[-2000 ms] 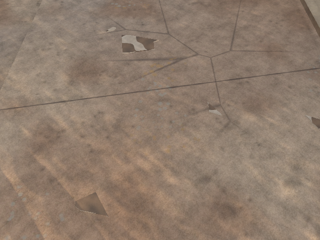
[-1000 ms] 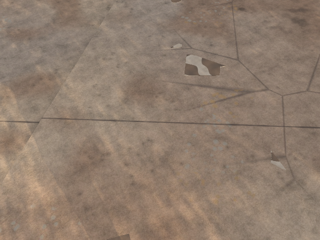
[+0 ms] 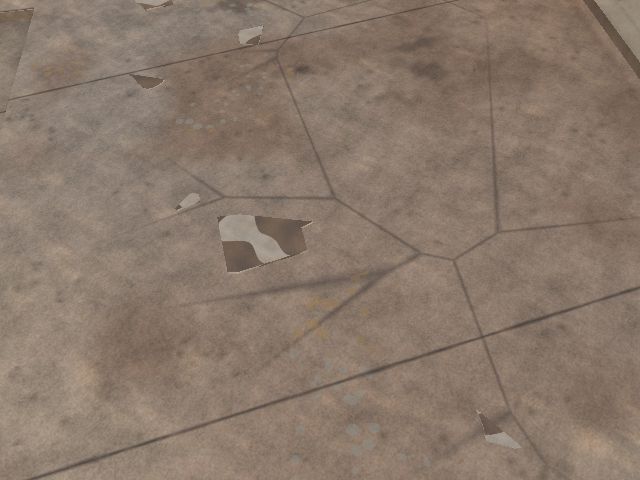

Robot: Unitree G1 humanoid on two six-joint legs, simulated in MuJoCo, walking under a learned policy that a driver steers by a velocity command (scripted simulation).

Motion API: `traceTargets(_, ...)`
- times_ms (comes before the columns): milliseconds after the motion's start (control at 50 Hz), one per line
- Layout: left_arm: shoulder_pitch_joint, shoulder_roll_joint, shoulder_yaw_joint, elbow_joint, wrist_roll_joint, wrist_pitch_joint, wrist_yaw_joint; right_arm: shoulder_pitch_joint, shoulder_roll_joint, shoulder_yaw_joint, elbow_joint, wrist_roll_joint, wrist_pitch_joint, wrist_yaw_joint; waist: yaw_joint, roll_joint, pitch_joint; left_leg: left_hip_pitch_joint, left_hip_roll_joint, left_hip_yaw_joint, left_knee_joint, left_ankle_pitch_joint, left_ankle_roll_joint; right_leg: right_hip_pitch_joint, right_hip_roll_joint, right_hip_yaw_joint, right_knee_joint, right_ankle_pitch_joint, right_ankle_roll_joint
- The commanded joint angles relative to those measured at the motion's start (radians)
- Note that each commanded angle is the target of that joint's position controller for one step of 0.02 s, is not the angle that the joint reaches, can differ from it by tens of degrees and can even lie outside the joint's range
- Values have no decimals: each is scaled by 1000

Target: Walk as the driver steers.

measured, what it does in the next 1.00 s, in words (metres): steps on the spot, turning right: left foot, then right foot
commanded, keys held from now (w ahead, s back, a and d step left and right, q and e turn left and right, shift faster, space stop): e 0.28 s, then no key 0.58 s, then w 0.14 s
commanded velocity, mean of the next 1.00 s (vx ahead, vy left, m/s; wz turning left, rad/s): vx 0.03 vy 0.00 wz -0.30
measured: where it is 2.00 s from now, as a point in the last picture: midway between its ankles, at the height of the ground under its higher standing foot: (373, 440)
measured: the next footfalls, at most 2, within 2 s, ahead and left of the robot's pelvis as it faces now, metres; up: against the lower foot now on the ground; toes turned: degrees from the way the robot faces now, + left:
left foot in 0.24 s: +0.08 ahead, +0.14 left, +0.00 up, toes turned -14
right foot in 0.66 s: +0.00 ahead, -0.05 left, +0.00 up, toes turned -12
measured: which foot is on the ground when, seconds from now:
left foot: up 0.00-0.22, down 0.24-1.00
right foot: down 0.00-0.24, up 0.26-0.64, down 0.66-1.00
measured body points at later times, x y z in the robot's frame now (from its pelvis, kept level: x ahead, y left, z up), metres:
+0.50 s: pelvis +0.02 +0.06 +0.01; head +0.06 +0.09 +0.46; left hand +0.19 +0.31 -0.13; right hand +0.06 -0.23 -0.09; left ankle +0.04 +0.15 -0.74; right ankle -0.05 -0.07 -0.67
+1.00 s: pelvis +0.02 +0.04 +0.01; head +0.01 +0.05 +0.46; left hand +0.15 +0.28 -0.13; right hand -0.03 -0.22 -0.14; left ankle +0.03 +0.15 -0.73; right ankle -0.04 -0.04 -0.74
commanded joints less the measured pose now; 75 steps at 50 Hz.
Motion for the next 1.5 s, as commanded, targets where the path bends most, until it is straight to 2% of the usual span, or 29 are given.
traceTargets(20,31,157,41,-61,4,2,7,11,-90,-22,-63,6,-2,-7,-2,-126,-117,-8,-26,6,-52,-7,-1,130,-270,351,-145,-127,-102)
traceTargets(140,20,167,50,-74,13,13,0,17,-96,-14,-85,29,-26,-15,-5,-151,-123,129,-92,0,-238,-88,40,154,-267,440,-86,50,-98)
traceTargets(200,-29,165,50,-84,2,22,-6,111,-97,-10,-73,38,-42,-22,-57,-148,-124,313,-117,11,-489,-27,69,101,-230,462,-50,80,-47)
traceTargets(220,-48,153,47,-91,-9,23,-3,153,-113,-15,-65,30,-49,-28,-83,-121,-118,423,-83,-6,-651,55,80,31,-185,435,-14,-23,2)
traceTargets(240,1,87,31,-98,-17,21,0,123,-190,-29,-78,15,-51,-37,-36,53,-120,502,111,-193,-773,-1,126,-71,-81,308,138,-305,68)
traceTargets(260,25,87,34,-108,-17,16,9,28,-265,-39,-127,7,-45,-34,-15,203,-87,486,334,-445,-804,111,230,-243,76,70,359,-476,106)
traceTargets(280,3,171,52,-97,21,16,9,47,-229,-37,-116,-2,-39,-27,-22,114,-72,391,352,-383,-750,304,299,-208,-14,50,548,-473,119)
traceTargets(320,36,156,54,-66,20,26,-2,-3,-131,-10,-125,12,-41,-13,17,52,-50,354,215,-187,-699,445,260,-164,-28,54,684,-372,130)
traceTargets(360,59,139,47,-51,14,39,-17,3,-125,-7,-132,9,-42,-13,9,125,-73,413,152,-94,-664,570,242,-187,-18,35,766,-338,151)
traceTargets(460,-39,100,20,-68,-1,50,-16,128,-141,-15,-82,11,-52,-5,-60,123,-90,567,163,-79,-619,692,267,-208,-34,35,607,-337,180)
traceTargets(600,-61,73,-17,-39,-19,50,4,137,-169,-21,-33,5,-42,17,-67,174,-101,492,160,-82,-579,693,265,78,-81,-84,163,-333,135)
traceTargets(640,-15,64,-27,-10,-12,33,13,130,-163,-20,-14,14,-34,17,-24,123,-96,423,143,-71,-539,634,205,234,-110,-76,-133,-66,106)
traceTargets(660,-17,104,-23,-6,4,18,22,149,-137,-13,-14,17,-40,18,-37,63,-126,339,126,-64,-524,499,152,358,-195,28,-170,14,85)
traceTargets(680,-9,171,-18,-10,22,6,29,177,-86,-1,-38,15,-48,24,-71,-121,-164,232,49,16,-432,198,110,459,-395,228,-130,274,41)
traceTargets(700,-80,136,-32,2,0,1,28,168,-49,14,-11,27,-33,12,-73,-204,-107,335,-7,70,-521,-43,96,238,-445,208,-99,356,-57)
traceTargets(740,-149,77,-53,-1,0,-11,23,134,-89,6,20,14,-25,9,-78,-157,-55,409,-6,51,-591,97,87,183,-337,146,-110,158,-3)
traceTargets(800,-87,101,-50,51,-7,-16,31,152,-119,-1,64,15,-33,21,-62,-129,-32,442,24,28,-623,244,82,173,-251,98,-130,31,51)
traceTargets(880,-50,83,-55,106,-9,-18,32,168,-77,11,129,13,-37,18,-55,-54,-37,439,15,35,-645,170,81,192,-238,89,-133,-94,41)
traceTargets(920,-19,130,-34,126,-6,-8,30,151,-86,3,132,4,-33,22,-37,-109,-5,355,-53,102,-527,-75,96,161,-244,150,-173,-494,-10)
traceTargets(960,23,165,-16,136,0,0,24,103,-70,4,111,-10,-32,33,-8,-164,92,193,-81,150,-386,-147,107,131,-349,302,-272,-749,-87)
traceTargets(1020,25,143,-10,139,10,-19,18,79,-77,-1,87,-4,-55,43,-13,-153,107,83,-20,97,-225,-136,130,166,-431,383,-320,-635,-146)
traceTargets(1120,-62,136,0,126,-9,-49,7,252,-52,-10,148,10,-91,49,-128,-99,30,504,-77,180,-530,58,143,-15,-300,141,-172,-430,-72)
traceTargets(1140,-67,108,-8,119,0,-54,6,347,-75,-20,185,7,-95,41,-160,-30,10,668,-67,132,-581,19,143,-135,-250,93,-52,-432,-47)
traceTargets(1160,-86,29,-30,96,7,-63,0,462,-140,-34,204,-9,-105,29,-201,181,-29,768,158,-188,-756,-227,168,-246,-142,-46,268,-403,-2)
traceTargets(1180,-97,34,-30,65,8,-66,-5,519,-225,-51,223,4,-101,33,-189,289,-7,737,338,-565,-909,-488,258,-403,-57,-106,475,-476,6)
traceTargets(1200,-97,90,-18,71,26,-67,-10,418,-173,-39,205,3,-96,34,-122,127,75,622,341,-543,-907,-525,280,-410,-137,-30,608,-400,-7)
traceTargets(1240,-51,63,-24,106,14,-76,-34,274,-113,-21,156,9,-112,41,-47,37,89,546,237,-339,-902,-287,237,-363,-203,-34,626,-219,6)
traceTargets(1300,-55,49,-27,118,28,-68,-45,318,-78,-6,182,14,-136,37,-47,45,34,594,158,-137,-877,117,212,-344,-221,-93,633,-98,46)
traceTargets(1500,-370,-7,-59,-15,8,-58,-41,444,-55,15,259,12,-139,23,-103,77,85,603,124,33,-847,655,226,-311,-166,-222,257,30,70)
